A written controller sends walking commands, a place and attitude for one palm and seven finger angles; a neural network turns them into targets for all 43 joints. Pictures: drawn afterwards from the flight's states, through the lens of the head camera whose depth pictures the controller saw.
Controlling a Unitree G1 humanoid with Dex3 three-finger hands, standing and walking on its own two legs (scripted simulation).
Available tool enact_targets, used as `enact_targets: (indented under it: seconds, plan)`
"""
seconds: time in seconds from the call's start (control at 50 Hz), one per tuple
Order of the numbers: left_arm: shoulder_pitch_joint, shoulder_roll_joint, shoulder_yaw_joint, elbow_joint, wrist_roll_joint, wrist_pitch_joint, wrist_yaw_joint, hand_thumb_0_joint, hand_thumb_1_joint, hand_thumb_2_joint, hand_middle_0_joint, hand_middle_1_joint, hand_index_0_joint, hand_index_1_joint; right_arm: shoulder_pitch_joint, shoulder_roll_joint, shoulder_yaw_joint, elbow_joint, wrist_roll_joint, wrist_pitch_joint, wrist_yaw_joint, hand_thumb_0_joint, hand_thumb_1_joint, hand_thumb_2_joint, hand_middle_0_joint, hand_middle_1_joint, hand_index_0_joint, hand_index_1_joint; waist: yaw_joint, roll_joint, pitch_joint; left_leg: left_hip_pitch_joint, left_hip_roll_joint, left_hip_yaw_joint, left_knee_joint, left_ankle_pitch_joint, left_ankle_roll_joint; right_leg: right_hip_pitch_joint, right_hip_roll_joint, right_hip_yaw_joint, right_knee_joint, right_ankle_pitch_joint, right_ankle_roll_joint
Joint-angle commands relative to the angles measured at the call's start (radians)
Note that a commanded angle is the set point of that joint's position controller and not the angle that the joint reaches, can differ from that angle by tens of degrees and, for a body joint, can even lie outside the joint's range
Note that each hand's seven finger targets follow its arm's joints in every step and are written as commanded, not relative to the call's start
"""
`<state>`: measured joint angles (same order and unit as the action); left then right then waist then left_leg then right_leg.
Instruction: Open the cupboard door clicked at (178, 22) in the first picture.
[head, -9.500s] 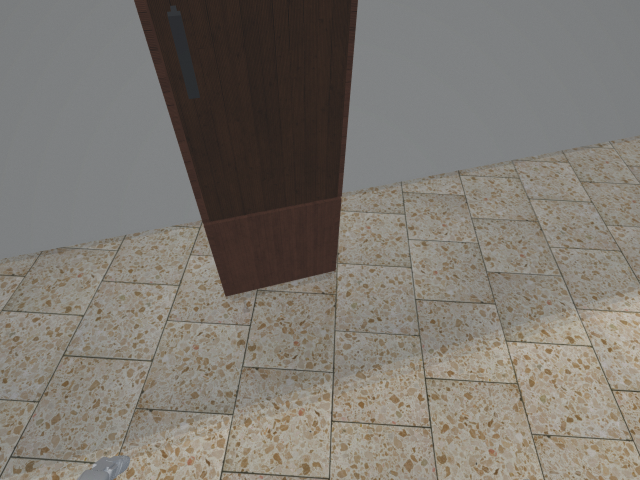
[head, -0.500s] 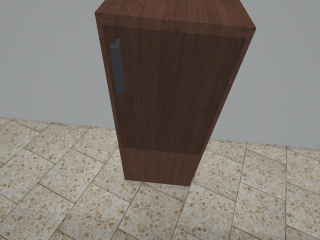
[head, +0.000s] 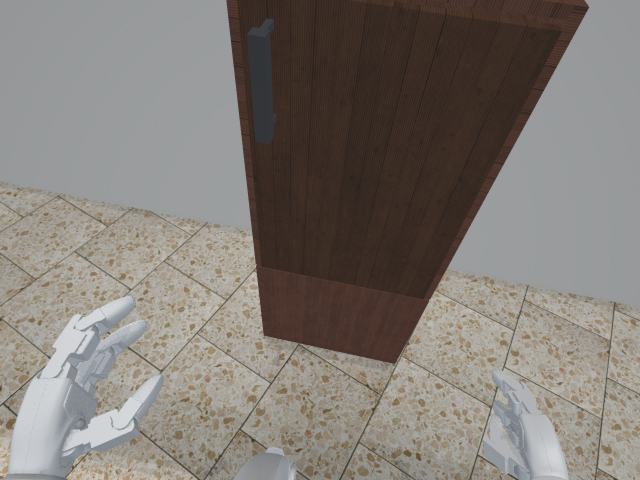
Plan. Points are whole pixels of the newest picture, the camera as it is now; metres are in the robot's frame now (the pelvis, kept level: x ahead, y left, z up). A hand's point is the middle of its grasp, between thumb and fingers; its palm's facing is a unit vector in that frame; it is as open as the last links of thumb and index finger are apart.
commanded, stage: raise the hand with hooked fingers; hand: left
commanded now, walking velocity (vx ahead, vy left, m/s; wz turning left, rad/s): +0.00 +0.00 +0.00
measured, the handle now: (266, 84) +0.57 +0.15 +0.20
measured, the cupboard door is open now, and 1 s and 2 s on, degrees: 0 0 0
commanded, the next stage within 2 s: move the hooked fingers beside the handle in 1.54 s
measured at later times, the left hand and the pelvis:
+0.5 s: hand (129, 301) +0.26 +0.24 +0.11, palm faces -0.10 -0.99 -0.06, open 12.4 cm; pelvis +0.03 +0.02 +0.03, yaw -2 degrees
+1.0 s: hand (42, 205) +0.29 +0.29 +0.22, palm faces +0.01 -1.00 -0.10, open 14.0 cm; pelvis +0.01 +0.02 +0.05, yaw +0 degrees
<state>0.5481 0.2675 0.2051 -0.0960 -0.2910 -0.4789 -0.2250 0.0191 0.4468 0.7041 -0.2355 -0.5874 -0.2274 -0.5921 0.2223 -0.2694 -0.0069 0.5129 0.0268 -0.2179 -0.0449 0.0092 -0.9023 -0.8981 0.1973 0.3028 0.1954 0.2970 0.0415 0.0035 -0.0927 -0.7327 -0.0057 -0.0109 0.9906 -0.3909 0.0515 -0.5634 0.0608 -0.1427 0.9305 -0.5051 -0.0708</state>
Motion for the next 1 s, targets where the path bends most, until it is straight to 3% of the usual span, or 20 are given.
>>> enact_targets:
  seconds: [0.0, 0.04, 0.1, 0.14, 0.18, 0.22, 0.26, 0.3, 0.34, 0.38, 0.44, 0.48, 0.56, 0.62, 0.68, 0.74, 0.78, 0.88, 0.92, 0.98]
  plan:
    - [-0.288, 0.113, -0.057, -0.141, -0.014, -0.059, -0.116, 0.0, 0.223, 0.61, -0.248, -0.735, -0.248, -0.735, -0.016, -0.127, -0.02, -0.077, 0.015, -0.064, -0.023, 0.0, -0.9, -0.9, 0.2, 0.3, 0.2, 0.3, -0.142, 0.073, -0.029, 0.203, 0.029, -0.087, -0.138, 0.048, 0.0, -0.157, -0.023, 0.159, -0.217, 0.1, 0.052]
    - [-0.232, 0.176, 0.012, -0.015, -0.024, 0.065, -0.185, 0.0, 0.177, 0.59, -0.252, -0.765, -0.252, -0.765, -0.016, -0.137, -0.029, -0.09, 0.03, -0.057, -0.037, 0.0, -0.9, -0.9, 0.2, 0.3, 0.2, 0.3, -0.101, -0.043, -0.075, 0.163, 0.018, -0.061, -0.149, 0.072, 0.004, -0.066, -0.046, 0.212, -0.282, 0.098, 0.074]
    - [-0.177, 0.255, 0.138, -0.02, -0.061, 0.226, -0.228, 0.0, 0.107, 0.56, -0.257, -0.81, -0.257, -0.81, -0.048, -0.131, -0.028, -0.136, 0.041, -0.041, -0.042, 0.0, -0.9, -0.9, 0.2, 0.3, 0.2, 0.3, -0.013, -0.021, -0.226, 0.236, 0.006, -0.041, -0.186, 0.21, 0.003, 0.106, -0.072, 0.216, -0.284, 0.275, 0.084]
    - [-0.188, 0.29, 0.248, -0.081, -0.114, 0.263, -0.201, 0.0, 0.06, 0.54, -0.26, -0.84, -0.26, -0.84, -0.065, -0.109, -0.019, -0.148, 0.036, -0.029, -0.045, 0.0, -0.9, -0.9, 0.2, 0.3, 0.2, 0.3, 0.017, -0.049, -0.283, 0.269, 0.007, -0.04, -0.203, 0.289, -0.004, 0.2, -0.08, 0.207, -0.272, 0.446, 0.109]
    - [-0.216, 0.315, 0.327, -0.156, -0.155, 0.237, -0.156, 0.0, 0.013, 0.52, -0.263, -0.87, -0.263, -0.87, -0.067, -0.091, -0.009, -0.148, 0.026, -0.031, -0.043, 0.0, -0.9, -0.9, 0.2, 0.3, 0.2, 0.3, 0.04, -0.04, -0.291, 0.288, 0.007, -0.045, -0.218, 0.348, -0.01, 0.254, -0.07, 0.19, -0.253, 0.593, 0.11]
    - [-0.206, 0.252, 0.298, -0.181, -0.163, 0.192, -0.126, 0.0, -0.033, 0.5, -0.267, -0.9, -0.267, -0.9, -0.044, -0.081, -0.009, -0.136, 0.025, -0.041, -0.036, 0.0, -0.9, -0.9, 0.2, 0.3, 0.2, 0.3, 0.02, -0.007, -0.241, 0.336, 0.01, -0.032, -0.245, 0.383, -0.013, 0.214, -0.055, 0.15, -0.247, 0.656, 0.096]
    - [-0.229, 0.212, 0.241, -0.164, -0.142, 0.162, -0.12, 0.0, -0.08, 0.48, -0.27, -0.93, -0.27, -0.93, -0.023, -0.092, -0.013, -0.116, 0.024, -0.048, -0.027, 0.0, -0.9, -0.9, 0.2, 0.3, 0.2, 0.3, -0.012, 0.028, -0.168, 0.368, 0.013, -0.03, -0.256, 0.38, -0.014, 0.129, -0.041, 0.127, -0.253, 0.599, 0.09]
    - [-0.267, 0.198, 0.18, -0.116, -0.109, 0.168, -0.146, 0.0, -0.127, 0.46, -0.273, -0.96, -0.273, -0.96, -0.009, -0.11, -0.014, -0.103, 0.025, -0.052, -0.02, 0.0, -0.9, -0.9, 0.2, 0.3, 0.2, 0.3, -0.037, 0.074, -0.11, 0.379, 0.015, -0.033, -0.26, 0.378, -0.01, 0.08, -0.034, 0.121, -0.264, 0.55, 0.086]
    - [-0.289, 0.202, 0.139, -0.091, -0.091, 0.199, -0.183, 0.0, -0.173, 0.44, -0.277, -0.99, -0.277, -0.99, -0.001, -0.125, -0.019, -0.103, 0.032, -0.06, -0.021, 0.0, -0.9, -0.9, 0.2, 0.3, 0.2, 0.3, -0.05, 0.088, -0.113, 0.403, 0.019, -0.039, -0.273, 0.352, -0.006, 0.06, -0.031, 0.117, -0.286, 0.468, 0.082]
    - [-0.322, 0.254, 0.165, -0.068, -0.096, 0.238, -0.215, 0.0, -0.22, 0.42, -0.28, -1.02, -0.28, -1.02, 0.003, -0.145, -0.024, -0.104, 0.038, -0.062, -0.031, 0.0, -0.9, -0.9, 0.2, 0.3, 0.2, 0.3, -0.047, 0.027, -0.135, 0.41, 0.019, -0.044, -0.278, 0.34, 0.0, 0.097, -0.033, 0.135, -0.312, 0.459, 0.09]
    - [-0.444, 0.339, 0.226, -0.149, -0.102, 0.257, -0.218, 0.0, -0.29, 0.39, -0.285, -1.065, -0.285, -1.065, -0.018, -0.143, -0.019, -0.112, 0.041, -0.067, -0.047, 0.0, -0.9, -0.9, 0.2, 0.3, 0.2, 0.3, -0.032, 0.076, -0.206, 0.477, 0.021, -0.054, -0.327, 0.34, -0.002, 0.138, -0.031, 0.111, -0.325, 0.415, 0.065]
    - [-0.502, 0.397, 0.292, -0.191, -0.115, 0.248, -0.189, 0.0, -0.337, 0.37, -0.288, -1.095, -0.288, -1.095, -0.027, -0.14, -0.012, -0.107, 0.035, -0.069, -0.054, 0.0, -0.9, -0.9, 0.2, 0.3, 0.2, 0.3, -0.018, 0.079, -0.204, 0.514, 0.027, -0.065, -0.352, 0.352, -0.008, 0.158, -0.023, 0.098, -0.333, 0.398, 0.049]
    - [-0.529, 0.351, 0.281, -0.165, -0.123, 0.244, -0.153, 0.0, -0.43, 0.33, -0.295, -1.155, -0.295, -1.155, -0.041, -0.128, 0.001, -0.094, 0.037, -0.069, -0.051, 0.0, -0.9, -0.9, 0.2, 0.3, 0.2, 0.3, -0.018, 0.139, -0.154, 0.574, 0.039, -0.092, -0.41, 0.341, -0.029, 0.14, -0.017, 0.07, -0.354, 0.344, 0.038]
    - [-0.563, 0.339, 0.246, -0.057, -0.109, 0.319, -0.174, 0.0, -0.5, 0.3, -0.3, -1.2, -0.3, -1.2, -0.044, -0.137, 0.004, -0.088, 0.044, -0.058, -0.051, 0.0, -0.9, -0.9, 0.2, 0.3, 0.2, 0.3, -0.02, 0.141, -0.091, 0.566, 0.041, -0.1, -0.445, 0.303, -0.033, 0.141, -0.02, 0.069, -0.386, 0.328, 0.038]
    - [-0.596, 0.349, 0.225, 0.047, -0.092, 0.415, -0.209, 0.0, -0.5, 0.3, -0.3, -1.2, -0.3, -1.2, -0.049, -0.149, 0.006, -0.094, 0.053, -0.045, -0.059, 0.0, -0.9, -0.9, 0.2, 0.3, 0.2, 0.3, -0.017, 0.074, -0.041, 0.547, 0.042, -0.109, -0.483, 0.249, -0.031, 0.16, -0.022, 0.073, -0.424, 0.31, 0.037]
    - [-0.712, 0.398, 0.244, 0.027, -0.087, 0.469, -0.229, 0.0, -0.5, 0.3, -0.3, -1.2, -0.3, -1.2, -0.069, -0.147, 0.014, -0.109, 0.056, -0.038, -0.067, 0.0, -0.9, -0.9, 0.2, 0.3, 0.2, 0.3, -0.017, 0.069, -0.071, 0.573, 0.036, -0.115, -0.506, 0.207, -0.022, 0.173, -0.026, 0.077, -0.445, 0.289, 0.04]
    - [-0.799, 0.445, 0.275, -0.005, -0.091, 0.462, -0.226, 0.0, -0.5, 0.3, -0.3, -1.2, -0.3, -1.2, -0.078, -0.143, 0.022, -0.106, 0.052, -0.035, -0.071, 0.0, -0.9, -0.9, 0.2, 0.3, 0.2, 0.3, -0.019, 0.046, -0.092, 0.598, 0.035, -0.114, -0.514, 0.196, -0.016, 0.196, -0.023, 0.084, -0.466, 0.281, 0.038]
    - [-0.95, 0.521, 0.339, -0.031, -0.096, 0.395, -0.222, 0.0, -0.5, 0.3, -0.3, -1.2, -0.3, -1.2, -0.096, -0.134, 0.037, -0.084, 0.046, -0.047, -0.076, 0.0, -0.9, -0.9, 0.2, 0.3, 0.2, 0.3, -0.016, 0.118, -0.129, 0.673, 0.035, -0.132, -0.557, 0.148, -0.022, 0.221, -0.017, 0.092, -0.495, 0.253, 0.03]
    - [-0.972, 0.507, 0.322, 0.026, -0.088, 0.405, -0.23, 0.0, -0.5, 0.3, -0.3, -1.2, -0.3, -1.2, -0.093, -0.131, 0.039, -0.074, 0.051, -0.049, -0.079, 0.0, -0.9, -0.9, 0.2, 0.3, 0.2, 0.3, -0.022, 0.17, -0.095, 0.677, 0.036, -0.142, -0.579, 0.113, -0.027, 0.213, -0.023, 0.09, -0.503, 0.243, 0.028]
    - [-0.971, 0.504, 0.298, 0.143, -0.073, 0.461, -0.257, 0.0, -0.5, 0.3, -0.3, -1.2, -0.3, -1.2, -0.086, -0.14, 0.037, -0.062, 0.058, -0.044, -0.082, 0.0, -0.9, -0.9, 0.2, 0.3, 0.2, 0.3, -0.02, 0.15, -0.053, 0.643, 0.03, -0.134, -0.594, 0.074, -0.022, 0.22, -0.027, 0.096, -0.528, 0.238, 0.028]
